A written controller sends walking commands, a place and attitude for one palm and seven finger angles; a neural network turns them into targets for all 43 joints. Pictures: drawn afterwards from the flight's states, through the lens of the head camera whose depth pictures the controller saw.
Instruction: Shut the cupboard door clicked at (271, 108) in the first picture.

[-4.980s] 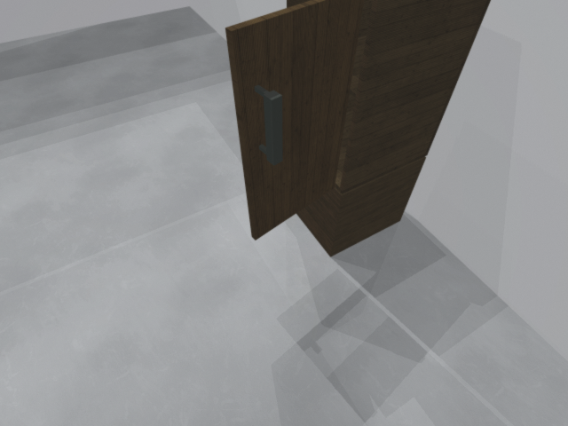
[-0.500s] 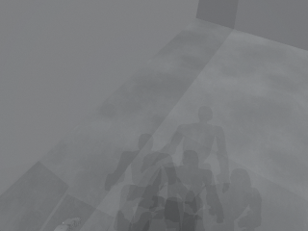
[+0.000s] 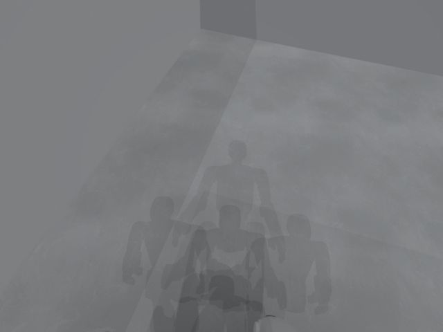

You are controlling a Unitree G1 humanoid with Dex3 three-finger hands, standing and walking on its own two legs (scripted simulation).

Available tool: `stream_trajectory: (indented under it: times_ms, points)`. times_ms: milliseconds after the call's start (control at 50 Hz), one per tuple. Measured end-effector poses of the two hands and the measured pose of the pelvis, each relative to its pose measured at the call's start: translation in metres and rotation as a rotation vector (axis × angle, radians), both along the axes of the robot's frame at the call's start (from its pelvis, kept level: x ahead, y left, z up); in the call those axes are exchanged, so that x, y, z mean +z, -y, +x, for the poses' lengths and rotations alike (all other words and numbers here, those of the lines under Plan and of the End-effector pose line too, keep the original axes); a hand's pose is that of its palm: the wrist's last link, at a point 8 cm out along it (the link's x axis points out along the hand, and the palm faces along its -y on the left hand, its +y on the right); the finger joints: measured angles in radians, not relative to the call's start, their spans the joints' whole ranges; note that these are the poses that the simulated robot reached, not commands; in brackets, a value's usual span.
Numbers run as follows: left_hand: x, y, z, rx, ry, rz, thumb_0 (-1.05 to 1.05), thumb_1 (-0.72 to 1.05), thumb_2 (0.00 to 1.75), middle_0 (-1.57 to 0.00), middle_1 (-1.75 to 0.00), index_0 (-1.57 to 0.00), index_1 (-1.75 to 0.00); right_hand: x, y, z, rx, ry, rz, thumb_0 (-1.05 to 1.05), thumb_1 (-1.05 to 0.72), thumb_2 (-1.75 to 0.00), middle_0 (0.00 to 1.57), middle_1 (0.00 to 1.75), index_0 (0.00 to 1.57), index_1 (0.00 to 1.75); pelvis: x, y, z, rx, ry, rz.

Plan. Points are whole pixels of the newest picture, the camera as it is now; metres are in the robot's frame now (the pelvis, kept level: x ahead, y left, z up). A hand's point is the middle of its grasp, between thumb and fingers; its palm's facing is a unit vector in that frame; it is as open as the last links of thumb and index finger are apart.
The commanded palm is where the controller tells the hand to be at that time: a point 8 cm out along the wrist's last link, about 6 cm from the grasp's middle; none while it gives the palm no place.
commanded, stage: walk around to get in front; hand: left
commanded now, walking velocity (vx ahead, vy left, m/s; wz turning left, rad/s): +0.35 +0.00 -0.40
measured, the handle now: out of the picture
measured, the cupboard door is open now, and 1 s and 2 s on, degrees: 100 100 100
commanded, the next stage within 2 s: walk to a spot facing it in 0.26 s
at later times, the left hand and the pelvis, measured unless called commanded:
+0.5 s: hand (161, 271) +0.27 +0.15 -0.20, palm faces -0.06 -0.98 -0.18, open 7.2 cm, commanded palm none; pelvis +0.23 -0.03 -0.02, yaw -6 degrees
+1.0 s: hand (182, 225) +0.37 +0.12 -0.16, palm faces +0.23 -0.95 -0.23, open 7.4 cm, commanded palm none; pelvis +0.32 -0.09 +0.00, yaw +13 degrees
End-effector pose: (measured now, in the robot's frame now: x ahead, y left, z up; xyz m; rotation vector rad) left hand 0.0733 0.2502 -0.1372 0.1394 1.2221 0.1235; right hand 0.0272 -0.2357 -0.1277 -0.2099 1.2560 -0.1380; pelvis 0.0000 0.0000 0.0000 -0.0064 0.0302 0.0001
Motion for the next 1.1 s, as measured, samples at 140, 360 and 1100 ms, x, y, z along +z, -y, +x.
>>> stream_trajectory:
  times_ms: [140,360,1100]
  points:
    - [0.005,0.042,0.149,-0.166,0.178,0.048,0.01,0.91,0.90,-0.20,-0.30,-0.19,-0.30,-0.029,0.028,-0.035,-0.176,-0.222,0.048,0.00,-0.90,-0.90,0.20,0.30,0.20,0.30,-0.021,0.031,0.065,-0.055,0.011,0.034]
    - [-0.001,0.068,0.181,-0.112,0.019,0.018,-0.01,0.94,0.90,-0.20,-0.30,-0.20,-0.30,-0.003,0.058,0.131,-0.183,-0.036,0.008,0.01,-0.91,-0.90,0.20,0.30,0.20,0.30,0.001,0.045,0.161,-0.105,0.001,0.005]
    - [-0.006,0.081,0.245,0.291,-0.011,0.048,0.00,0.91,0.90,-0.20,-0.30,-0.20,-0.30,0.002,0.076,0.458,0.262,0.052,-0.025,0.00,-0.91,-0.90,0.20,0.30,0.20,0.30,-0.006,0.080,0.329,0.303,0.014,0.046]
